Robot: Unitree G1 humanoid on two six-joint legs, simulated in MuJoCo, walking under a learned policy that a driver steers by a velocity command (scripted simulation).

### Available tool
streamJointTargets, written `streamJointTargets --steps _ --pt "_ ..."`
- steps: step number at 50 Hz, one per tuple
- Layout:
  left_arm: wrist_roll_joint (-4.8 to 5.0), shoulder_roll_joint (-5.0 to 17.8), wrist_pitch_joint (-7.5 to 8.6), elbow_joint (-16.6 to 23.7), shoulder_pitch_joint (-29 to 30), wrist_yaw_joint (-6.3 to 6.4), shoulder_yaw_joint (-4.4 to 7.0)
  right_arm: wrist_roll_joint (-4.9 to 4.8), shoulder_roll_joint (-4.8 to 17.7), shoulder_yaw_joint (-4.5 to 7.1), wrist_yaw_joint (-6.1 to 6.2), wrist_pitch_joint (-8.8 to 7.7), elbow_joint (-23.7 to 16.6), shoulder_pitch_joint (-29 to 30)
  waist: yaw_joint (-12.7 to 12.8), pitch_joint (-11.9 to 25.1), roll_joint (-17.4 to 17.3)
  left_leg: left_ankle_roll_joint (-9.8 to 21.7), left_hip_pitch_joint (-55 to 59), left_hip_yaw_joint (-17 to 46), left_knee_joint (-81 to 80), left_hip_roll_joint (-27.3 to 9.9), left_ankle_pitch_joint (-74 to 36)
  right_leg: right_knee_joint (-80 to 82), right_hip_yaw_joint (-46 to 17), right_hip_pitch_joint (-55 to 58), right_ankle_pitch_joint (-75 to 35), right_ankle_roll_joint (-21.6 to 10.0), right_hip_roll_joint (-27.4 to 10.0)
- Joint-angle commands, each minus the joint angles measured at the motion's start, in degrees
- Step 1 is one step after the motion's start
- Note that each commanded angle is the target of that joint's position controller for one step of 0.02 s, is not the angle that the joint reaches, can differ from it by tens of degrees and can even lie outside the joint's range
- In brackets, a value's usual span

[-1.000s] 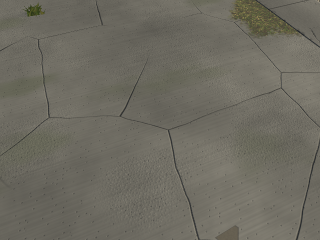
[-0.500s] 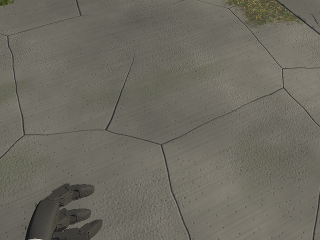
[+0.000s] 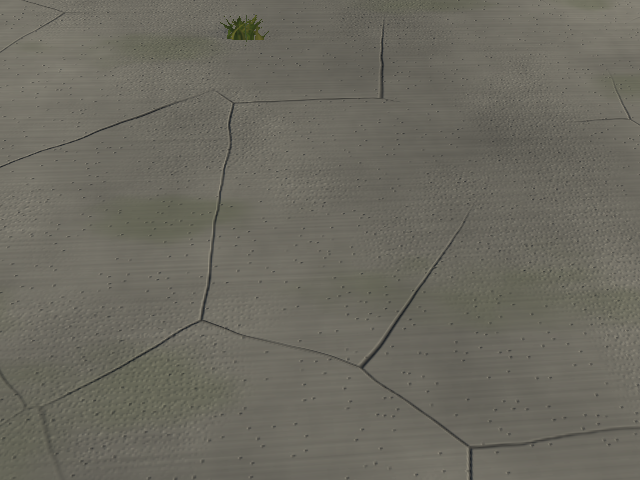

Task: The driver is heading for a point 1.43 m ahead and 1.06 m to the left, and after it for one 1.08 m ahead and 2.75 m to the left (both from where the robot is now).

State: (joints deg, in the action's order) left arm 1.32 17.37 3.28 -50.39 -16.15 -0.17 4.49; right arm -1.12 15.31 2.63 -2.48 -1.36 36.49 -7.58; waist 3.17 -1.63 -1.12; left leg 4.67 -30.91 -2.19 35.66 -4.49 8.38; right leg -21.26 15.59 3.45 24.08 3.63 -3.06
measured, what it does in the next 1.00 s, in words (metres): walks ahead, turning left: right foot, then left foot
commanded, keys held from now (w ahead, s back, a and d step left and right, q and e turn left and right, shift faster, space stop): w+q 0.70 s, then q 0.30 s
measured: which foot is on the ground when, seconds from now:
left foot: down 0.00-0.52, up 0.54-0.98, down 1.00-1.00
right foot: down 0.00-0.00, up 0.02-0.50, down 0.52-1.00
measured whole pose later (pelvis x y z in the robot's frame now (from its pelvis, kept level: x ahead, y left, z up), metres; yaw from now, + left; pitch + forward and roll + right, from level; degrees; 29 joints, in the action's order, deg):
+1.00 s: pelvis +0.51 +0.12 +0.00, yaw +35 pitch +2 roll -3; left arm 1.6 17.9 2.3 -48.3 -14.4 1.2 4.2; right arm -0.4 17.2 3.8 -2.5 -0.7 31.5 -5.9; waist 3.6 -3.6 -1.7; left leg 4.1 -28.4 -1.0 30.8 -0.8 3.1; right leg -31.8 12.4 -3.9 25.8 1.6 -3.1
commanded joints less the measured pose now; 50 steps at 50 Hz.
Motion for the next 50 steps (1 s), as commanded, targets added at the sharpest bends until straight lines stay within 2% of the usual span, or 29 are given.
streamJointTargets --steps 1,2,3,4,5,6,8,11,16,20,23,24,25,26,27,28,29,30,31,32,34,36,39,42,45,47,48,49,50 --pt "-1.31 6.9 -0.17 4.7 1.6 0.65 0.85 -0.46 16.1 6.82 1.52 0.13 1.2 -21.8 -12.4 12.4 -5.1 6.9 33.7 8.1 -3.9 -0.4 -0.3 -36.0 -1.3 -18.3 -35.9 -5.1 -7.7" --pt "-2.74 -0.3 1.63 8.2 -2.1 -0.01 -1.43 -0.45 21.6 7.09 1.46 -0.49 -0.2 -18.9 -5.4 17.4 -19.0 17.1 48.7 41.8 -13.3 -12.4 13.5 -53.9 -9.3 -42.5 9.3 -1.7 4.5" --pt "-0.29 5.6 3.54 8.4 4.0 -0.68 -0.51 -0.07 15.7 5.4 0.85 -1.56 -2.1 -19.5 -9.9 21.1 -10.1 17.0 50.8 48.5 -20.0 -14.8 16.6 -59.1 -20.2 -48.6 8.9 -3.0 3.5" --pt "1.47 7.7 4.47 9.7 8.0 -1.05 0.07 0.54 12.8 4.46 0.66 -2.3 -1.5 -17.9 -9.8 13.7 -7.1 14.6 46.7 40.5 -19.6 -13.7 11.0 -58.3 -19.7 -52.9 3.4 -4.5 1.2" --pt "0.52 6.6 4.96 9.5 8.3 -0.68 -0.33 0.4 11.5 4.07 0.75 -2.56 -2.0 -14.7 -7.6 10.2 -2.4 13.0 39.4 33.5 -18.5 -11.4 3.9 -53.7 -19.8 -50.7 -1.6 -5.1 -1.4" --pt "-0.92 6.7 4.9 9.0 8.2 -0.28 -0.08 0.59 9.9 3.58 0.93 -2.46 -2.7 -11.0 -5.3 7.6 -0.7 11.7 32.2 27.9 -18.6 -9.2 -2.9 -48.7 -20.0 -46.6 -4.7 -4.9 -3.2" --pt "-1.29 6.6 3.63 8.9 6.8 -0.48 0.28 1.24 8.6 2.94 1.39 -2.62 -4.2 -8.2 -2.8 6.7 -1.8 11.6 25.8 24.2 -20.8 -7.0 -10.1 -44.5 -20.2 -41.0 -7.8 -4.0 -4.0" --pt "-2.2 4.6 2.24 9.5 8.8 -0.3 -0.2 0.51 10.1 3.35 2.41 -2.95 -3.4 -9.6 -2.6 4.4 -0.6 11.9 22.1 19.5 -22.5 -5.2 -15.8 -36.3 -18.9 -41.2 -12.7 -1.2 -2.5" --pt "-1.66 2.6 2.56 12.1 18.7 -0.84 -1.3 0.1 11.0 3.76 3.62 -2.33 -1.3 -12.9 -6.0 1.4 -3.5 8.2 19.6 16.3 -22.0 -1.6 -9.0 -15.3 -18.5 -37.8 -27.9 0.1 1.3" --pt "-1.11 4.1 3.44 13.9 22.3 -1.61 -0.9 -0.38 10.9 3.93 3.71 -1.82 0.6 -15.3 -7.2 0.5 -4.4 7.1 22.3 20.8 -18.7 -3.3 -5.3 -8.7 -19.8 -35.1 -29.0 -1.3 2.6" --pt "-0.94 6.0 4.26 13.7 19.9 -1.91 0.02 -0.26 10.7 4.07 4.14 -1.09 0.9 -14.3 -5.6 0.8 -6.4 6.0 25.5 24.9 -14.2 -4.7 -6.9 -6.5 -20.1 -31.5 -22.5 -3.2 3.0" --pt "-0.93 6.6 4.56 12.9 16.7 -1.78 0.53 -0.18 10.3 4.0 4.13 -0.79 0.7 -13.5 -3.9 1.8 -7.2 5.3 25.4 25.3 -11.6 -4.0 -9.9 -5.2 -19.0 -27.1 -21.0 -4.2 3.6" --pt "-1.3 8.0 4.87 11.5 10.9 -1.45 1.46 -0.05 8.8 3.45 3.99 -0.69 0.2 -12.6 -1.0 5.4 -6.7 3.7 24.0 23.7 -5.3 -1.0 -14.1 -3.5 -18.5 -18.0 -21.9 -5.9 3.1" --pt "-2.22 10.7 4.99 10.7 2.0 -0.99 2.29 0.72 6.0 2.21 3.72 -0.8 -1.1 -11.9 3.0 13.7 -2.5 1.5 17.1 20.1 9.4 2.3 -8.6 -5.4 -26.0 -2.5 -19.5 -9.4 -5.2" --pt "-2.87 15.2 4.29 9.2 -4.3 -0.83 3.34 -0.27 1.4 0.89 3.62 -1.33 -2.3 -20.4 -0.3 21.7 15.6 -3.1 -4.3 13.3 29.6 11.2 21.3 -2.0 -52.0 18.6 -10.6 -19.0 -18.9" --pt "-1.11 11.2 3.98 9.0 -4.1 -1.21 2.59 -1.43 6.5 1.43 3.81 -1.6 -1.3 -22.0 0.1 20.7 16.8 -3.8 -13.3 13.9 39.0 7.5 25.4 2.6 -62.9 18.7 3.3 -20.3 -21.8" --pt "-0.88 6.8 3.54 10.0 -1.2 -0.87 1.46 -1.34 10.6 2.51 3.78 -1.34 -1.3 -15.7 1.8 12.5 10.2 -4.2 -15.5 13.3 41.4 4.8 19.9 4.1 -53.9 11.5 5.1 -17.5 -19.2" --pt "-1.37 5.5 2.98 10.3 1.7 -0.62 0.9 -0.5 11.0 2.72 3.83 -1.08 -2.2 -11.2 1.3 7.5 6.0 -4.3 -13.9 10.9 40.2 2.6 15.4 4.6 -45.1 3.6 -1.0 -15.3 -16.7" --pt "-1.71 4.4 2.68 9.9 3.5 -0.53 0.49 0.23 10.2 2.83 3.65 -1.09 -3.1 -8.4 0.4 3.8 5.0 -4.3 -12.4 10.5 37.6 1.0 12.6 5.9 -39.4 -3.0 -7.5 -14.6 -14.3" --pt "-2.1 3.6 2.75 9.5 4.2 -0.35 0.12 0.07 9.2 2.89 3.27 -0.91 -3.4 -8.4 -1.1 2.5 6.1 -4.0 -9.9 10.5 35.6 -0.6 10.8 7.3 -34.8 -6.9 -11.7 -13.8 -12.5" --pt "-1.73 3.6 3.2 8.5 4.1 -0.26 0.24 -0.65 6.6 2.41 2.78 -0.31 -3.6 -9.3 -2.1 1.9 7.4 -3.9 -8.0 9.1 32.9 -1.7 9.9 9.9 -29.1 -9.8 -15.9 -14.1 -11.2" --pt "-1.48 5.2 3.56 7.4 4.3 -0.19 0.72 -0.32 5.2 1.99 2.75 0.18 -4.9 -7.1 -2.5 0.0 6.3 -4.7 -9.6 8.4 29.1 -2.1 8.7 11.2 -24.8 -11.2 -24.9 -15.2 -12.0" --pt "-1.56 7.6 2.84 6.7 5.9 0.35 1.33 0.46 4.7 1.67 2.52 0.15 -5.6 -5.3 -3.1 0.7 5.6 -5.9 -8.1 5.9 19.9 -1.5 1.7 9.3 -16.1 -10.7 -44.0 -14.8 -11.2" --pt "-1.14 8.3 1.58 6.0 6.0 1.07 1.25 0.37 3.6 1.39 1.32 -0.11 -6.2 -0.9 -1.3 1.5 6.0 -5.5 -2.0 2.0 8.3 0.4 -8.6 7.6 -9.4 -10.7 -45.9 -12.5 -8.9" --pt "0.01 9.9 0.55 5.2 4.5 1.32 1.61 0.27 4.6 2.0 -0.13 0.21 -7.7 1.8 -0.7 2.1 6.5 -3.8 0.3 1.0 1.6 1.4 -8.0 4.2 -8.4 -6.2 -45.7 -11.3 -10.5" --pt "0.96 11.4 -0.07 5.5 5.3 1.59 2.19 0.71 6.9 3.18 -0.61 0.46 -8.0 -0.1 -2.5 3.6 7.1 -1.6 3.9 -0.5 -1.1 3.5 -2.8 -1.9 -8.1 -4.0 -52.1 -10.3 -11.5" --pt "1.42 11.5 -0.42 5.8 5.9 1.75 2.33 0.87 8.4 4.07 -0.61 0.49 -7.1 -4.1 -4.9 5.3 6.6 -0.2 8.7 -1.4 -4.2 5.2 -2.9 -8.2 -7.3 -4.1 -54.4 -9.3 -10.8" --pt "1.29 10.0 -0.67 6.0 5.7 1.79 1.89 0.98 10.7 5.43 -0.01 0.41 -5.2 -10.6 -8.0 8.4 4.1 1.8 17.7 -1.9 -8.8 7.5 -8.1 -18.5 -5.7 -6.7 -51.3 -7.4 -8.1" --pt "-1.24 7.2 -0.58 7.0 2.3 1.43 0.81 0.89 15.3 6.65 1.44 0.64 -5.3 -14.2 -8.6 12.2 -5.6 5.7 31.6 10.0 -8.4 -1.1 -30.6 -35.0 -5.1 -19.7 -28.0 -3.8 -4.2"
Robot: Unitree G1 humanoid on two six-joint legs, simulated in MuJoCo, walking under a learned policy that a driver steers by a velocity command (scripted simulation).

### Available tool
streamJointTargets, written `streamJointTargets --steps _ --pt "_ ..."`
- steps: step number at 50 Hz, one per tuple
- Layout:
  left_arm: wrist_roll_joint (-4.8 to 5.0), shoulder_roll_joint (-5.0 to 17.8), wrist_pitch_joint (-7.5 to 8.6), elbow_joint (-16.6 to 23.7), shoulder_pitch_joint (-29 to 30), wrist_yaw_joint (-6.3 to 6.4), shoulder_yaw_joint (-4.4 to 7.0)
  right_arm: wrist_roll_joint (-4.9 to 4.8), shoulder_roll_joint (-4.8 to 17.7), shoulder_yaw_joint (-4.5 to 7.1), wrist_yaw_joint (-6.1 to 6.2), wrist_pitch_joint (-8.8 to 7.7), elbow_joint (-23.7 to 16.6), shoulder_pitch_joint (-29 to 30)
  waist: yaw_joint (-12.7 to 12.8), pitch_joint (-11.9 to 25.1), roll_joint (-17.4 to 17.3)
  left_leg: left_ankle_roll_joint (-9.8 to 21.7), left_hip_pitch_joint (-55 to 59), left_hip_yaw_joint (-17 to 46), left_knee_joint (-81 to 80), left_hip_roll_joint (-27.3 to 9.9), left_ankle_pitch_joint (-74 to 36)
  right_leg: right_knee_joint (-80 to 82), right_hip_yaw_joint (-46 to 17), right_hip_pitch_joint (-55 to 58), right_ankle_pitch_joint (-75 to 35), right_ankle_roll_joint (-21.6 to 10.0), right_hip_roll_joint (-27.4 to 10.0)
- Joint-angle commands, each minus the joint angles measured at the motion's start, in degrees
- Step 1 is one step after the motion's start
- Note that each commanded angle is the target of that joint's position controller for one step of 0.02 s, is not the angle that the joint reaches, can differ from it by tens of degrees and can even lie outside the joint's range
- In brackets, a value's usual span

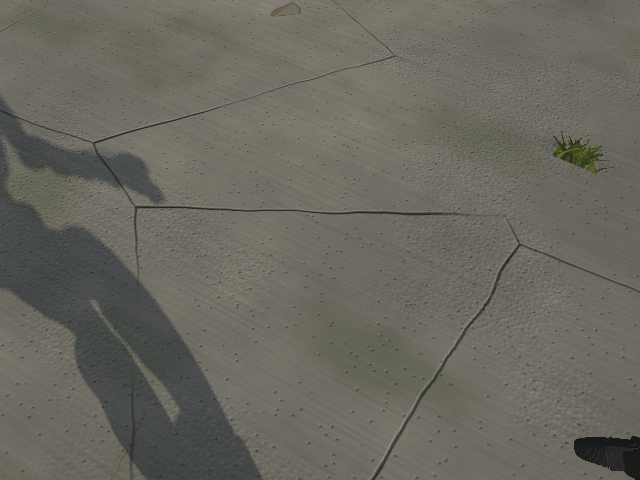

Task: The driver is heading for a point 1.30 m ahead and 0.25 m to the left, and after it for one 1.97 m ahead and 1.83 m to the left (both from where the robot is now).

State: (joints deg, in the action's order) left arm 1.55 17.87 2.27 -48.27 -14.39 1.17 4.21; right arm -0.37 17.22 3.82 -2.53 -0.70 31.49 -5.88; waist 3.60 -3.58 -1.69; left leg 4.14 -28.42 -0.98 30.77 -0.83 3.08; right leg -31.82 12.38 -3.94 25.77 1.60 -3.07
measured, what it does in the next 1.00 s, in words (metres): steps on the spot, turning left: right foot, then left foot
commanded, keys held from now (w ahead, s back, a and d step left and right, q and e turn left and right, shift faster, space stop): q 0.46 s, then no key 0.52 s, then w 0.02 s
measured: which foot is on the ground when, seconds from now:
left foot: down 0.00-0.44, up 0.46-0.78, down 0.80-1.00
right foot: down 0.00-0.00, up 0.02-0.42, down 0.44-1.00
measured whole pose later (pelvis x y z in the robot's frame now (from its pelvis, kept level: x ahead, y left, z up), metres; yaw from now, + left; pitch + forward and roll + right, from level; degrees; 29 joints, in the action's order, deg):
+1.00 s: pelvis +0.08 -0.01 +0.02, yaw +23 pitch -1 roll +0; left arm -1.0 15.4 0.2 -46.8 -11.9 0.6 1.6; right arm 1.3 12.4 1.3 0.4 1.2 38.5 -10.1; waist 2.1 -1.2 1.2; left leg 0.7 -11.6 2.8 29.8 1.4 17.2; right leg -28.2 0.6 -12.8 14.4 3.3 -3.5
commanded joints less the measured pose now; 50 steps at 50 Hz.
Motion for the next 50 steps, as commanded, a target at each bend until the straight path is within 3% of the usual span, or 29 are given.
streamJointTargets --steps 1,2,3,4,5,6,8,10,13,18,21,22,23,24,25,26,28,31,33,36,38,39,40,41,42,43,46,49,50 --pt "-3.92 1.8 0.88 6.6 -5.8 -0.86 -0.88 1.59 18.3 5.14 2.07 -0.17 -3.0 -11.6 -2.1 21.4 -16.6 19.5 43.4 35.1 -1.7 -20.6 -42.5 -44.7 -7.4 -31.8 16.3 1.9 5.8" --pt "-2.27 7.5 1.0 5.8 -2.4 -1.52 0.0 1.34 13.5 4.22 1.4 -0.36 -4.2 -12.2 -7.4 29.2 -8.0 20.5 42.4 37.6 -6.4 -20.4 -28.6 -49.1 -18.1 -33.2 12.6 1.3 4.5" --pt "-0.66 8.7 0.68 7.2 2.4 -1.51 0.37 0.92 11.5 3.49 1.16 -0.66 -4.1 -9.0 -6.8 22.2 -4.7 17.3 36.6 31.4 -7.9 -17.6 -20.9 -47.7 -17.9 -35.6 7.2 0.6 2.6" --pt "-1.14 7.7 0.17 7.3 3.7 -0.93 0.19 -0.17 9.7 3.11 1.37 -0.52 -3.5 -7.0 -5.3 16.3 -0.6 13.8 29.5 26.6 -8.9 -14.1 -14.7 -43.3 -17.5 -35.7 3.2 0.7 0.7" --pt "-1.73 7.6 -0.52 7.1 4.3 -0.29 0.25 -0.49 8.7 2.67 1.72 -0.14 -3.6 -5.0 -4.0 12.8 -0.2 11.9 22.7 23.9 -10.1 -12.1 -11.5 -39.2 -17.5 -33.7 0.8 0.9 -0.4" --pt "-1.78 7.7 -1.2 7.1 3.8 -0.14 0.38 0.09 8.8 2.61 2.01 0.14 -3.9 -3.4 -2.3 11.4 -1.5 11.1 16.6 22.2 -11.3 -10.3 -10.3 -36.3 -17.3 -29.6 -0.8 1.0 -0.4" --pt "-2.09 6.2 -1.76 6.6 2.4 0.1 0.08 1.16 9.4 2.9 2.49 0.27 -4.0 -2.1 -1.3 11.6 -3.4 11.0 12.1 20.2 -11.9 -8.4 -12.7 -31.4 -16.0 -25.6 -2.7 1.8 1.2" --pt "-2.18 5.1 -1.97 6.7 3.2 0.53 -0.28 0.91 9.9 3.13 3.25 0.42 -3.4 -2.9 -1.8 12.6 -3.5 11.0 11.8 20.3 -11.4 -7.8 -12.1 -26.2 -16.3 -24.8 -3.7 2.7 2.1" --pt "-1.97 4.5 -2.39 7.5 5.7 0.56 -0.52 0.42 10.0 3.28 4.17 1.26 -3.1 -2.7 -2.8 12.8 -4.7 9.7 11.0 22.2 -11.5 -6.6 -0.8 -20.1 -17.4 -23.5 -7.0 3.2 2.9" --pt "-1.46 4.6 -1.62 8.9 7.8 -0.21 -0.18 0.43 9.6 3.25 4.1 2.33 -2.9 -3.3 -4.2 11.0 -7.7 8.1 11.5 27.7 -10.5 -5.9 7.6 -9.8 -17.8 -19.8 -6.6 1.9 4.6" --pt "-1.49 5.0 -0.86 7.9 3.6 -0.92 0.58 -0.59 8.7 2.98 4.26 3.05 -2.8 -2.7 -1.7 10.4 -7.5 5.0 10.3 28.5 -6.4 -3.3 6.9 6.2 -16.4 -10.7 -13.6 -0.8 4.2" --pt "-2.44 8.6 -0.96 7.8 1.6 -0.73 1.6 -0.63 6.5 2.37 4.33 3.14 -2.7 -4.7 -2.2 11.1 -1.7 1.8 5.0 24.5 0.6 0.4 15.6 10.9 -23.1 -4.4 -14.8 -4.0 -4.6" --pt "-3.82 14.0 -1.72 7.8 3.1 -0.43 2.81 -0.99 5.0 2.12 4.19 2.86 -4.3 -6.0 -5.3 7.8 16.5 -1.9 -7.2 11.0 12.5 10.4 29.4 14.4 -37.1 -2.5 -23.2 -12.4 -16.7" --pt "-4.72 11.1 -1.43 9.2 4.3 -0.38 2.33 0.35 9.8 3.46 4.14 1.96 -3.7 -5.4 -3.4 7.7 16.7 -4.8 -8.4 10.5 26.6 7.8 32.1 15.9 -43.6 -6.3 -26.4 -17.8 -21.6" --pt "-4.23 8.2 -1.29 10.4 7.2 0.08 1.47 0.08 11.6 4.33 3.99 1.99 -2.3 -6.0 -4.4 7.2 11.6 -5.4 -7.0 11.5 32.9 6.6 28.4 14.6 -38.4 -7.6 -27.4 -16.5 -18.7" --pt "-3.19 6.4 -1.35 10.8 9.6 0.27 1.05 -0.05 10.4 4.25 4.17 2.57 -0.6 -7.5 -5.5 6.2 9.0 -6.4 -6.4 10.7 35.7 6.4 25.6 13.3 -32.5 -8.1 -27.6 -13.7 -14.5" --pt "-1.78 4.9 -1.56 10.7 9.6 0.56 0.33 0.2 6.9 3.29 4.39 3.49 0.6 -8.4 -5.0 5.3 8.4 -8.1 -6.7 10.1 40.1 6.5 22.3 12.5 -27.1 -6.9 -30.9 -12.7 -11.5" --pt "-2.05 4.7 -2.26 9.9 6.9 0.64 0.28 -0.4 4.0 1.89 4.37 3.28 -0.5 -4.7 -2.9 5.8 10.4 -9.3 -5.1 7.0 30.3 5.2 20.7 12.2 -22.6 -3.0 -32.5 -13.1 -9.2" --pt "-1.94 5.5 -2.56 9.4 6.4 0.58 0.48 0.02 2.3 0.9 4.07 3.09 -1.0 -2.9 -2.1 7.3 12.4 -9.5 0.7 5.0 19.7 2.9 21.8 11.2 -21.3 -2.1 -33.3 -13.0 -9.1" --pt "-1.2 7.6 -2.97 8.4 4.3 0.16 1.02 -0.36 3.0 0.8 3.54 2.92 -0.5 -2.8 -1.0 7.5 14.7 -8.7 8.7 1.5 6.4 2.3 20.4 10.1 -22.3 -2.9 -34.6 -13.7 -10.3" --pt "-0.22 7.1 -2.96 7.8 4.3 0.01 0.61 -0.16 3.0 0.92 3.3 2.77 1.7 -6.1 -3.1 6.8 12.9 -6.5 16.4 0.2 -9.2 3.0 8.4 8.0 -21.6 -5.4 -34.0 -11.9 -9.3" --pt "-0.15 6.1 -2.45 6.8 1.9 -0.13 0.21 0.22 4.2 0.99 3.4 2.74 1.8 -6.2 -2.8 7.0 10.9 -4.7 21.9 2.8 -13.3 1.5 2.7 7.6 -21.3 -8.4 -31.1 -9.0 -8.5" --pt "-1.71 4.3 -1.57 7.0 0.9 -0.63 -0.54 0.67 7.0 1.35 3.9 2.84 1.2 -7.0 -1.9 9.9 4.2 -2.7 28.8 9.9 -11.1 -5.0 -9.0 3.7 -18.6 -12.6 -23.9 -4.9 -5.9" --pt "-3.0 0.8 -0.58 7.5 -0.4 -1.13 -1.6 1.65 8.9 1.51 4.06 3.0 1.4 -3.8 1.6 10.0 -7.8 2.0 25.3 14.0 -7.7 -9.7 -11.7 3.6 -12.6 -14.2 -11.9 -0.8 -0.8" --pt "-3.49 2.5 -0.49 7.4 3.2 -0.96 -1.54 1.76 4.2 0.51 3.45 2.61 0.9 -2.3 -1.1 9.7 -6.6 3.9 20.2 13.7 -8.4 -9.0 -4.0 4.5 -12.8 -9.9 -11.3 1.3 -0.9" --pt "-3.27 3.7 -0.54 7.3 5.3 -1.01 -1.22 2.13 2.5 -0.05 3.04 2.19 1.5 -2.1 -1.9 8.1 -5.0 2.2 19.2 12.2 -8.6 -6.5 2.0 4.9 -12.4 -9.2 -14.4 2.0 -0.5" --pt "-2.69 4.1 -1.27 6.2 4.9 -0.53 -1.06 1.83 3.7 -0.03 2.92 1.14 2.8 -3.1 -2.3 4.6 -4.9 -0.4 16.2 10.9 -8.8 -4.3 3.5 4.9 -12.3 -8.8 -17.7 1.7 -0.6" --pt "-2.53 3.5 -1.43 4.7 3.6 -0.26 -1.17 1.62 2.6 -0.48 3.07 0.92 3.8 -3.7 -2.2 3.6 -3.2 -0.6 15.2 10.5 -8.8 -3.8 4.4 5.4 -12.1 -7.9 -17.8 1.6 -0.6" --pt "-2.51 3.1 -1.52 4.0 2.9 -0.15 -1.25 1.55 2.7 -0.46 3.23 1.02 4.3 -4.5 -2.4 4.6 -3.3 -0.3 15.5 10.5 -9.6 -3.4 10.9 4.7 -10.9 -7.6 -14.5 1.7 0.3"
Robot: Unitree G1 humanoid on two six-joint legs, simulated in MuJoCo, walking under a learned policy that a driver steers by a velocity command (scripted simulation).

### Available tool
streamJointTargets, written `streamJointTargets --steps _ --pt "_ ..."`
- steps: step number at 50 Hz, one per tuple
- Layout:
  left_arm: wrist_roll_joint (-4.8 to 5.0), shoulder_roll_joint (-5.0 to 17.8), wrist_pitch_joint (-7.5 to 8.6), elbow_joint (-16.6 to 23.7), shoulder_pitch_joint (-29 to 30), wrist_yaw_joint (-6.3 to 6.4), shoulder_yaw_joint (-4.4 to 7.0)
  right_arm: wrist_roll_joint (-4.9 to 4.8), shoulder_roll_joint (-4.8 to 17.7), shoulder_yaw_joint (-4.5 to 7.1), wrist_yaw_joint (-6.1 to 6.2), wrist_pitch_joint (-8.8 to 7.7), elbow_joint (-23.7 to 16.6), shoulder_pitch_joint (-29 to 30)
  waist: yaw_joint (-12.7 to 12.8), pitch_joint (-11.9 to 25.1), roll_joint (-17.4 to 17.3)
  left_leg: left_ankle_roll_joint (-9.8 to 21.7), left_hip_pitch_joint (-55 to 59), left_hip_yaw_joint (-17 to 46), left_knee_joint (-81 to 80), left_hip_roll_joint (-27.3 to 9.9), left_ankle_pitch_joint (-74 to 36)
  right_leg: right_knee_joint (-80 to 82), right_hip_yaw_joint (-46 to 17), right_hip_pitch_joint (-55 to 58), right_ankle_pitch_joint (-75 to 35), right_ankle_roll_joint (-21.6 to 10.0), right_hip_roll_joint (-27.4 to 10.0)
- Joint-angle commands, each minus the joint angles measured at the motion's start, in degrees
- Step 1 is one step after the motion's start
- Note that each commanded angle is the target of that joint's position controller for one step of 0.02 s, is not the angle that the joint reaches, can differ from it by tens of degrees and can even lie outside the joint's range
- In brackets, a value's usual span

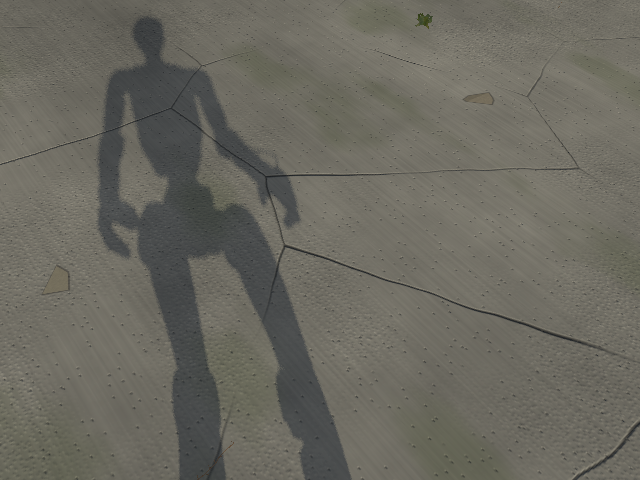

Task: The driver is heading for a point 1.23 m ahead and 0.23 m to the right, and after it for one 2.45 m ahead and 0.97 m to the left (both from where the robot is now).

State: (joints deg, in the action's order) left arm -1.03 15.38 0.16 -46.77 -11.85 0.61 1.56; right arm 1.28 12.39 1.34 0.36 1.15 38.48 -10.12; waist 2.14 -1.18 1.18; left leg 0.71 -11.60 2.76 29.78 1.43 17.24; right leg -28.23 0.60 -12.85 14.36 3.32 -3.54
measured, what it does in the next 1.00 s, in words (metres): walks ahead: right foot, then left foot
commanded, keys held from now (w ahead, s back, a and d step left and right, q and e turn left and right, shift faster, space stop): w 1.00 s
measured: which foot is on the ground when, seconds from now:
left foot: down 0.00-0.26, up 0.28-0.76, down 0.78-1.00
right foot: down 0.00-0.02, up 0.04-0.24, down 0.26-0.78, up 0.80-1.00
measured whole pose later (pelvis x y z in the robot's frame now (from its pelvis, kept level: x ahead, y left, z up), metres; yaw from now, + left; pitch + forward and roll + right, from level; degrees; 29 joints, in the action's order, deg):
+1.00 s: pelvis +0.41 -0.01 +0.01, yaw -1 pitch +0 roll +2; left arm 0.7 17.6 4.1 -45.1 -12.5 0.4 2.6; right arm 0.0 15.2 3.3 -1.8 -5.5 48.0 -16.6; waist -1.6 -1.9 2.7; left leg 4.7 -9.9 -3.3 17.1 5.2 7.9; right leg -61.9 -3.0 -34.4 14.6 -0.1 -7.1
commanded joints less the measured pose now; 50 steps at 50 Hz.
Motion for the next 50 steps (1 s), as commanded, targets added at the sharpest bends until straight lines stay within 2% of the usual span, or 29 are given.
streamJointTargets --steps 1,3,4,7,9,11,12,13,14,15,16,17,19,21,24,28,32,34,36,38,39,40,41,42,43,44,45,47,50 --pt "0.43 5.5 0.54 2.0 0.4 0.54 1.47 -0.34 8.7 2.37 0.52 -0.58 -2.4 -0.9 -1.7 1.4 -6.8 4.2 -1.6 8.2 -10.3 -5.9 7.0 -1.5 2.8 -0.4 2.0 -0.2 2.4" --pt "1.28 5.7 1.05 3.0 2.6 0.62 1.77 -1.0 12.5 3.5 0.7 -0.29 -1.6 -3.9 -4.0 -3.4 -10.5 8.7 -2.0 17.1 -16.5 -11.0 25.8 -9.2 4.6 -9.9 9.4 -1.3 4.5" --pt "1.73 5.9 1.7 3.9 4.3 0.48 1.92 -1.34 13.3 3.76 0.82 -0.62 -1.1 -5.3 -5.0 -5.5 -12.0 10.9 -2.3 22.0 -18.8 -14.0 27.9 -13.2 2.8 -13.5 11.4 -2.5 3.5" --pt "3.02 6.5 3.83 5.0 4.9 -0.82 2.44 -2.05 11.6 3.53 0.97 -2.55 0.0 -6.5 -4.7 -5.8 -12.2 13.6 4.1 26.6 -19.4 -18.6 20.5 -20.1 -2.4 -22.7 17.1 -6.3 -0.8" --pt "2.88 5.6 4.87 4.0 3.5 -1.88 2.04 -2.65 11.4 3.53 0.73 -2.89 -0.4 -3.3 -3.1 -3.8 -9.1 11.8 3.4 20.4 -18.2 -15.9 12.7 -12.1 -1.0 -16.5 13.1 -7.5 -0.6" --pt "2.26 5.1 5.26 0.4 -3.8 -2.49 2.24 -2.93 11.8 3.64 0.32 -2.48 -0.7 0.2 1.1 -0.2 -7.4 9.4 -4.9 12.4 -14.3 -11.3 6.6 -1.8 3.5 1.8 -2.3 -6.7 3.2" --pt "1.88 5.7 5.05 -1.8 -8.6 -2.45 2.69 -2.42 10.3 3.3 0.21 -2.4 -0.4 -0.4 2.8 1.5 -6.1 8.1 -9.1 9.7 -10.3 -9.0 6.0 -1.3 4.3 9.9 -4.2 -5.6 5.0" --pt "1.93 7.1 4.97 -3.0 -13.8 -2.17 3.16 -1.87 7.3 2.39 0.05 -2.67 -0.5 -0.1 4.7 2.4 -1.9 5.5 -14.5 5.8 -1.0 -5.8 5.6 1.3 -1.6 16.7 -0.9 -6.5 1.1" --pt "1.79 14.2 5.01 -2.6 -18.5 -1.65 4.4 -1.12 3.2 1.2 -0.04 -3.5 -2.7 -0.4 4.8 4.5 14.2 0.4 -24.3 -1.8 20.3 1.1 11.2 11.0 -24.3 22.3 7.9 -12.7 -13.2" --pt "1.03 14.7 5.41 -1.9 -18.0 -2.1 4.33 -2.88 7.5 2.45 0.33 -4.52 -3.8 -0.3 4.6 2.8 14.7 0.0 -32.4 2.2 31.5 1.9 17.2 18.8 -42.3 20.1 21.9 -19.7 -19.9" --pt "1.1 11.8 5.77 -0.6 -13.2 -1.94 3.41 -4.08 10.1 3.24 0.31 -5.28 -3.1 -0.2 2.7 -2.8 8.6 1.2 -36.9 4.3 36.2 -2.3 12.1 19.5 -39.7 17.4 27.2 -19.3 -19.5" --pt "1.1 9.7 5.92 0.2 -10.5 -1.75 2.82 -3.84 10.4 3.32 0.12 -5.68 -2.3 -0.2 1.6 -5.0 6.3 2.1 -38.0 3.3 36.5 -4.3 6.0 19.3 -33.5 15.8 23.9 -17.3 -16.8" --pt "0.79 8.3 5.87 0.8 -8.6 -1.73 2.08 -2.29 9.6 3.55 -0.15 -6.01 -1.1 -0.1 0.6 -4.7 4.2 2.3 -35.6 2.3 32.8 -6.9 -2.6 19.7 -23.3 14.3 10.1 -14.1 -12.2" --pt "0.84 7.0 5.67 0.3 -10.3 -1.63 1.54 -2.07 8.1 3.39 -0.84 -5.85 -0.5 -0.1 0.5 -3.1 4.8 1.6 -33.3 0.2 30.6 -7.1 -7.7 20.0 -16.3 14.1 -2.6 -13.0 -9.4" --pt "1.0 7.4 5.15 -0.6 -12.6 -1.18 1.46 -1.87 6.5 2.93 -1.14 -5.5 -1.6 3.2 1.0 -2.5 3.2 -0.4 -34.2 -1.8 24.7 -6.7 -12.4 20.1 -10.3 14.8 -17.6 -13.3 -8.1" --pt "1.14 7.9 4.41 -1.5 -14.4 -0.16 1.37 -2.3 4.4 1.76 -2.08 -6.15 -4.1 11.4 2.9 -4.4 3.4 -1.4 -28.9 -4.1 9.9 -5.2 -21.4 22.1 -5.2 11.1 -19.0 -12.4 -6.3" --pt "1.69 8.5 3.9 -3.1 -17.2 0.03 1.67 -2.76 4.6 1.44 -3.44 -6.88 -5.9 17.3 3.7 -6.9 3.0 -0.1 -27.3 -4.4 1.9 -3.7 -22.7 21.6 -4.9 14.5 -19.9 -13.3 -8.9" --pt "1.94 9.0 3.48 -3.6 -17.2 0.14 2.04 -2.81 5.5 1.57 -4.0 -7.28 -6.5 18.3 2.5 -6.6 3.4 1.7 -26.7 -4.2 -0.3 -3.1 -19.7 18.9 -4.8 18.4 -26.1 -13.0 -10.5" --pt "1.82 10.4 3.09 -3.4 -16.2 0.39 2.64 -2.52 7.8 2.48 -3.94 -7.32 -5.7 14.6 -0.7 -2.4 5.4 3.9 -19.8 -5.6 -0.8 -0.5 -15.5 12.4 -4.2 21.5 -44.6 -11.9 -11.0" --pt "1.29 10.8 2.22 -2.8 -14.3 0.64 2.71 -2.5 12.1 4.62 -2.83 -6.87 -1.3 -1.0 -9.0 8.2 6.1 7.5 2.1 -6.7 -1.9 1.2 -16.5 -6.2 -1.7 17.2 -57.2 -9.6 -8.1" --pt "0.16 8.6 2.36 -1.1 -14.5 0.84 1.82 -1.58 15.7 5.48 -1.89 -6.4 1.2 -12.2 -12.3 17.4 0.1 11.2 23.0 6.2 1.6 -10.1 -15.7 -24.0 -1.1 2.3 -37.9 -8.4 -5.3" --pt "0.53 -0.7 3.57 -0.7 -23.4 -0.19 -0.73 -1.4 18.4 5.75 -2.33 -6.62 2.5 -13.9 -6.1 26.4 -16.1 21.7 41.2 36.9 -4.8 -24.6 -2.1 -44.1 -4.3 -20.2 15.7 -4.9 7.2" --pt "2.44 6.9 5.04 -1.0 -17.6 -0.62 1.0 -2.01 12.2 4.51 -2.06 -6.47 3.0 -13.2 -9.4 22.9 -10.6 19.6 37.0 40.4 -11.6 -22.7 6.2 -49.6 -10.2 -26.4 17.6 -5.6 5.1" --pt "4.01 9.4 5.9 1.7 -10.5 -0.83 1.9 -2.15 10.7 3.83 -1.67 -6.4 2.8 -8.2 -8.3 11.7 -8.9 16.6 27.5 30.2 -13.6 -20.5 4.0 -49.1 -8.1 -29.7 12.5 -6.1 2.1" --pt "3.68 8.7 6.4 2.5 -7.2 -0.54 1.71 -1.91 9.9 3.5 -1.67 -6.5 2.6 -4.2 -6.2 6.7 -3.0 15.0 17.9 23.4 -15.5 -18.3 -2.7 -46.0 -6.6 -27.6 7.1 -6.1 -0.9" --pt "2.69 8.2 6.3 2.5 -6.1 -0.31 2.03 -1.33 8.6 3.16 -1.89 -6.72 2.5 -1.7 -4.2 3.4 -1.7 14.2 10.9 18.3 -17.0 -15.9 -9.0 -42.9 -5.8 -25.4 4.0 -5.6 -2.5" --pt "2.33 7.4 5.69 2.1 -7.9 -0.37 2.11 -0.56 7.5 2.84 -2.0 -7.06 2.7 -0.6 -1.9 3.1 -3.3 13.8 6.5 14.9 -18.8 -14.2 -11.9 -41.4 -6.3 -21.7 2.0 -5.3 -4.0" --pt "2.02 5.1 4.41 1.7 -9.8 -0.26 1.74 -1.18 7.6 2.93 -2.25 -7.79 3.8 -0.4 -0.2 2.5 -4.5 14.7 1.8 11.2 -21.6 -13.2 -14.4 -38.3 -5.6 -19.2 1.3 -4.1 -5.0" --pt "1.19 4.7 3.63 4.2 -4.1 0.02 1.52 -1.41 9.8 3.34 -1.76 -8.23 5.8 -1.9 -0.7 -1.2 -4.1 15.0 -2.1 6.7 -24.2 -12.5 -16.9 -30.3 -4.5 -23.0 -4.2 -2.0 -6.1"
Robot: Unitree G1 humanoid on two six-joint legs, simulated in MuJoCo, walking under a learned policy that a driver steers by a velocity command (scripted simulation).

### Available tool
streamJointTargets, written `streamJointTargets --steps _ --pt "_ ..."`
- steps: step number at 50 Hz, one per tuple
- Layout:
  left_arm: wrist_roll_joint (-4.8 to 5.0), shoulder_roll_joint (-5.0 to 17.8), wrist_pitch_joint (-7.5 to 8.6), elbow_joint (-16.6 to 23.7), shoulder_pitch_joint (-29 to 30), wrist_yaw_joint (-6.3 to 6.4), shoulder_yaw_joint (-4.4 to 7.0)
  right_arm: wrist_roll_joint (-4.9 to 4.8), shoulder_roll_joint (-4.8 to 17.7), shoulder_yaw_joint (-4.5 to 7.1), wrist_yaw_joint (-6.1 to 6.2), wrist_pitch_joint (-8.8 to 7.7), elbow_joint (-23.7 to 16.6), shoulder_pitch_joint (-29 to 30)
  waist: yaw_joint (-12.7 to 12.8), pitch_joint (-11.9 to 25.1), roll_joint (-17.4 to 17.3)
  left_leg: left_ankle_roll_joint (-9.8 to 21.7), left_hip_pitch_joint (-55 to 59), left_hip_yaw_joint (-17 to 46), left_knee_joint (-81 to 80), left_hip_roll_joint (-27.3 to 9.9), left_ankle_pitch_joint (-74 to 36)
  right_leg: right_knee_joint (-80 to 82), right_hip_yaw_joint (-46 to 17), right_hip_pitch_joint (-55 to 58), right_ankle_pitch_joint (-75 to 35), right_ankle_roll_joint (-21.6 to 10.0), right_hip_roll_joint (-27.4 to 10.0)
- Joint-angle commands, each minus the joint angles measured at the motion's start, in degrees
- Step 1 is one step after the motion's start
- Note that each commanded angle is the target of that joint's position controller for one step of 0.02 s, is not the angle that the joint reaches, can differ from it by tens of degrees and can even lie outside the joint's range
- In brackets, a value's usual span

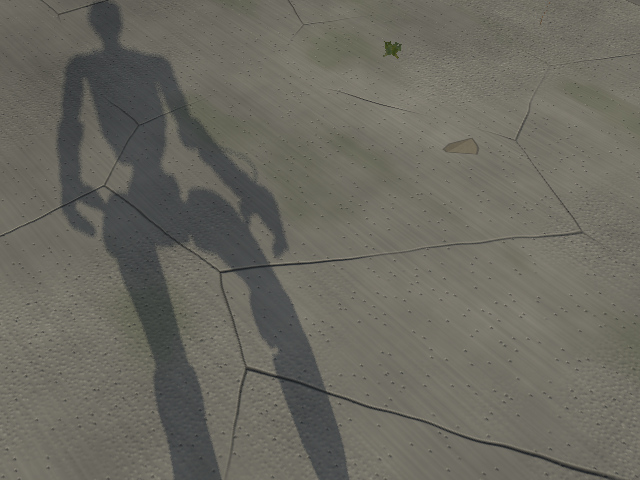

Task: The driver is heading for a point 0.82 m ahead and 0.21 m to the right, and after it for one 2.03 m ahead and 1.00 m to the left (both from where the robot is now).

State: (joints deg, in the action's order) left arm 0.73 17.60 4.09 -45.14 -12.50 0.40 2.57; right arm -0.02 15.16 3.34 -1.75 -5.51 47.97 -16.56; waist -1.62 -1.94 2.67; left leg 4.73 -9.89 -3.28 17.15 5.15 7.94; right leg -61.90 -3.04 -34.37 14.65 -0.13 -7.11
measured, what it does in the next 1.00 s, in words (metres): walks ahead: right foot, then left foot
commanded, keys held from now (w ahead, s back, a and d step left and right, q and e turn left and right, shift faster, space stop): w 0.72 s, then w+e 0.28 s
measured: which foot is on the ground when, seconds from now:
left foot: down 0.00-0.30, up 0.32-0.82, down 0.84-1.00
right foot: up 0.00-0.26, down 0.28-0.84, up 0.86-1.00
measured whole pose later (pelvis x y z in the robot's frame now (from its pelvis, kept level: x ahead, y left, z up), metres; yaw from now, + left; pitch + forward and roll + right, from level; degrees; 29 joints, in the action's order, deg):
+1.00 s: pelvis +0.56 -0.01 +0.00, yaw -5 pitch +1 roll +1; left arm 2.0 17.2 3.0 -49.0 -17.8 0.6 3.7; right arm 0.6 14.7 3.0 -1.2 -5.9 49.3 -10.2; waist -0.2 -2.0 2.9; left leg 2.6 -15.5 -6.0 23.8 0.7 9.3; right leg -65.4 -3.1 -26.5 19.1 -1.5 -3.7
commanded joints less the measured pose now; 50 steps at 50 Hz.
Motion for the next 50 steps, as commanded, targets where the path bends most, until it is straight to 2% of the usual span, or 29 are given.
streamJointTargets --steps 1,4,6,9,12,13,14,15,16,17,18,19,20,21,24,27,31,34,37,39,40,41,42,43,44,45,47,48,50 --pt "-0.7 2.3 -0.18 3.4 -1.1 0.15 0.39 -0.14 7.5 1.43 0.65 -1.42 -3.2 3.7 2.4 -1.1 -5.4 10.5 -3.5 11.4 -11.8 -15.5 -8.2 7.4 -0.5 -2.4 -8.3 1.8 -2.5" --pt "-0.64 1.0 0.65 5.1 5.9 -0.52 -0.29 -0.58 8.9 1.51 1.18 -0.87 -2.0 1.2 -0.3 -1.7 -4.7 8.1 -2.9 7.1 -11.4 -13.2 -9.4 21.3 1.7 0.5 -19.0 1.5 -0.3" --pt "-0.18 0.9 0.97 6.2 9.8 -1.07 -0.48 -1.03 10.2 1.66 1.24 -0.54 -0.5 -2.1 -2.2 -1.8 -4.5 7.7 0.0 7.2 -10.7 -14.3 -8.0 25.9 2.5 1.5 -21.8 1.4 1.0" --pt "0.22 2.1 1.27 8.3 13.7 -1.98 -0.27 -1.39 10.6 1.74 1.4 0.49 1.4 -4.6 -2.9 -2.3 -4.9 6.9 7.6 8.6 -7.5 -17.6 -8.6 30.3 1.5 -1.1 -18.9 -0.3 1.7" --pt "0.12 4.0 1.56 8.7 12.0 -2.69 0.39 -1.29 11.6 2.05 1.82 1.72 2.3 -4.5 -0.6 -0.4 -6.4 5.1 13.2 9.4 -2.0 -19.6 -16.9 32.7 2.2 2.4 -11.5 -2.7 3.3" --pt "0.02 5.2 1.64 7.6 7.4 -2.63 1.1 -1.23 11.9 2.07 1.92 2.11 2.1 -3.2 2.3 2.3 -6.7 4.1 13.2 8.1 3.6 -18.3 -25.8 34.1 4.0 9.2 -10.6 -3.9 5.1" --pt "-0.11 7.8 1.58 4.9 -1.5 -2.19 2.55 -0.82 10.7 1.5 2.01 2.4 1.9 -3.0 6.3 8.2 -5.7 2.6 9.9 5.7 14.3 -15.2 -30.3 34.2 4.8 22.0 -11.4 -5.8 5.9" --pt "-0.62 12.2 1.26 3.1 -12.0 -1.59 3.78 0.69 7.5 0.11 2.16 2.29 0.3 -3.9 9.6 17.6 1.2 0.4 -1.4 2.8 32.8 -11.4 -15.3 31.9 -6.8 39.6 -13.9 -9.4 -4.6" --pt "-0.76 15.4 0.99 1.9 -13.6 -2.04 4.38 -0.07 0.8 -1.72 1.49 1.03 0.2 -11.7 5.1 23.7 16.9 -2.8 -23.9 4.2 50.5 -1.0 22.4 39.8 -34.4 56.6 0.5 -18.2 -15.3" --pt "-0.35 8.9 0.97 2.8 -12.9 -2.14 2.77 -1.27 7.6 -0.36 1.13 0.0 1.0 -7.9 7.7 21.3 9.3 -2.1 -30.3 11.0 56.5 -3.8 25.1 44.0 -37.4 55.3 7.8 -16.4 -14.3" --pt "-0.43 7.1 1.06 3.4 -8.6 -1.97 2.08 -2.51 10.1 0.43 0.88 -0.66 -0.7 -2.2 7.2 13.0 5.8 -1.3 -33.5 9.7 56.9 -6.5 19.9 45.0 -28.9 48.2 5.5 -14.2 -12.7" --pt "-0.69 6.6 1.07 4.0 -4.7 -1.93 1.84 -2.17 9.4 0.24 1.19 -0.86 -1.3 0.8 5.5 8.5 1.0 -1.6 -32.0 8.0 54.6 -9.4 14.6 46.1 -22.7 40.5 -1.6 -13.4 -10.6" --pt "-0.99 5.3 1.16 4.2 -2.3 -2.05 1.56 -1.18 8.8 0.43 1.38 -0.7 -1.5 2.2 4.1 5.2 -0.2 -2.1 -30.3 7.6 51.3 -11.1 11.3 47.7 -18.2 34.5 -7.7 -13.2 -8.7" --pt "-1.5 4.4 1.44 4.3 -1.3 -2.08 1.28 -0.94 8.0 0.5 1.38 -0.2 -1.2 1.2 2.4 5.0 1.1 -2.4 -26.7 8.1 49.5 -12.5 9.0 49.2 -15.2 30.8 -11.1 -12.8 -7.3" --pt "-0.8 4.7 2.32 3.0 -1.6 -2.17 1.5 -0.63 5.4 0.05 1.66 1.44 -0.7 0.3 0.8 3.7 1.2 -3.9 -25.1 7.2 44.8 -13.2 6.1 52.9 -9.7 26.8 -16.4 -13.7 -5.9" --pt "-0.72 6.1 2.11 1.4 -3.8 -1.45 1.99 0.01 4.9 -0.12 1.77 1.73 -2.6 6.2 1.9 1.1 0.1 -5.4 -29.4 6.8 35.8 -13.4 -1.4 55.0 -6.0 27.2 -18.5 -13.7 -5.3" --pt "-0.29 7.1 1.47 -0.4 -6.5 -0.71 2.19 -0.24 3.6 -0.72 1.03 0.93 -4.4 13.7 4.3 -0.7 0.6 -5.6 -26.7 4.8 21.5 -11.5 -12.6 55.8 -1.0 27.4 -16.6 -11.5 -3.0" --pt "0.1 7.7 0.9 -2.5 -9.8 -0.53 2.42 -0.69 3.7 -0.94 0.31 0.51 -6.0 18.7 6.0 -2.0 0.5 -5.1 -26.2 4.1 16.1 -10.2 -13.9 54.9 -0.9 31.0 -15.5 -11.4 -4.6" --pt "0.45 7.9 -0.04 -4.2 -11.2 -0.19 2.72 -0.86 4.6 -0.77 -0.63 -0.02 -7.6 21.5 5.8 -2.8 0.8 -3.2 -27.0 5.0 12.5 -9.6 -9.6 51.8 -2.4 36.6 -18.4 -10.7 -7.3" --pt "0.6 8.6 -0.64 -4.5 -10.5 0.12 3.01 -0.75 6.1 -0.19 -0.9 -0.49 -7.3 19.2 3.7 -1.5 1.7 -2.1 -22.5 4.7 10.8 -8.3 -5.5 48.2 -3.9 38.4 -23.6 -9.7 -8.0" --pt "0.62 9.2 -0.93 -4.2 -9.2 0.24 3.15 -0.67 7.4 0.51 -0.76 -0.72 -6.2 15.2 1.1 0.8 2.3 -1.3 -16.0 3.3 9.6 -6.8 -4.2 43.8 -3.6 37.8 -30.9 -9.0 -7.0" --pt "0.33 8.3 -1.17 -3.9 -8.6 0.3 2.73 -0.55 9.9 1.91 -0.27 -0.83 -3.6 6.7 -2.9 6.2 1.4 0.2 -3.7 2.5 8.9 -6.0 -5.1 34.6 -1.8 34.7 -35.1 -7.5 -3.9" --pt "-0.69 5.4 -1.12 -2.4 -8.6 0.36 1.49 0.31 13.8 3.19 0.41 -0.78 -1.5 -3.8 -6.7 15.1 -3.0 3.4 14.1 11.0 11.7 -14.6 -5.6 18.3 0.5 23.8 -23.4 -5.4 -0.3" --pt "-0.38 -2.1 -0.08 -1.7 -16.5 -0.06 -0.55 0.47 18.0 4.27 0.56 -0.13 -0.2 -7.6 -3.3 22.9 -18.2 11.7 34.2 36.3 7.1 -28.4 6.0 -2.0 2.7 0.4 11.6 -1.2 9.7" --pt "0.98 3.4 0.74 -2.7 -14.1 -0.05 0.68 -0.06 12.1 2.7 0.56 -0.07 -0.7 -7.2 -5.5 22.1 -14.8 11.0 31.8 42.2 1.4 -28.3 13.9 -9.9 -5.0 -5.4 19.0 -1.4 8.2" --pt "2.28 7.0 1.12 -1.1 -9.2 -0.04 1.9 -0.18 9.5 1.86 0.75 -0.22 -1.1 -3.1 -5.0 13.4 -12.1 8.2 24.7 33.5 -0.1 -26.6 13.7 -11.6 -5.0 -8.9 14.4 -2.0 5.5" --pt "1.34 6.2 0.77 -0.3 -5.2 0.55 2.28 0.17 6.0 0.97 0.72 -0.62 -1.4 4.0 -1.8 5.4 -7.9 5.9 10.8 21.6 -3.6 -22.7 4.9 -7.3 -3.3 -5.7 5.7 -1.7 1.1" --pt "1.16 5.2 0.04 -0.5 -6.5 0.52 2.54 0.74 5.0 0.71 0.71 -1.0 -1.3 5.6 0.1 4.4 -9.6 5.1 6.6 17.3 -5.3 -21.2 1.8 -5.6 -3.8 -2.0 3.0 -1.6 -0.5" --pt "1.33 2.8 -1.44 -0.6 -7.7 0.34 2.41 0.87 4.9 0.92 0.7 -1.56 -0.6 6.9 1.6 2.9 -9.1 5.5 2.4 11.8 -8.2 -20.3 -2.4 -4.3 -3.3 0.5 1.1 -1.2 -1.3"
